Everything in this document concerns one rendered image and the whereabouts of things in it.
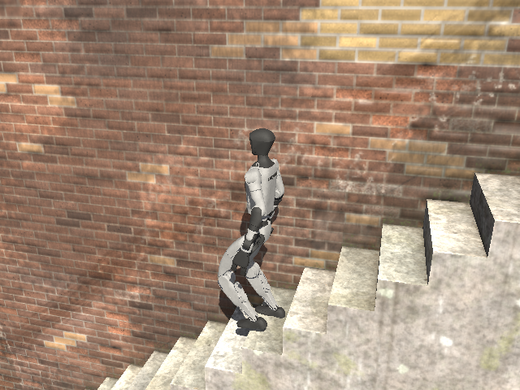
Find right robot thigh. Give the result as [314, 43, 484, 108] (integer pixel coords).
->
[245, 227, 274, 278]

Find right robot forearm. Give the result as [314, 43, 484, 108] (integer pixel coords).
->
[267, 195, 283, 219]

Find left robot upper arm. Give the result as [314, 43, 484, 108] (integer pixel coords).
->
[245, 167, 266, 217]

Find robot left hand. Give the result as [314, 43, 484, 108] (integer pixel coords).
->
[231, 250, 249, 276]

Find left robot forearm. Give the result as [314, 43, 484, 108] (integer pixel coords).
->
[240, 207, 262, 254]

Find right robot upper arm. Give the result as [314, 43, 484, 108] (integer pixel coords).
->
[271, 158, 284, 198]

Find robot head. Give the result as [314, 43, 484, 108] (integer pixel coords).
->
[249, 128, 275, 168]

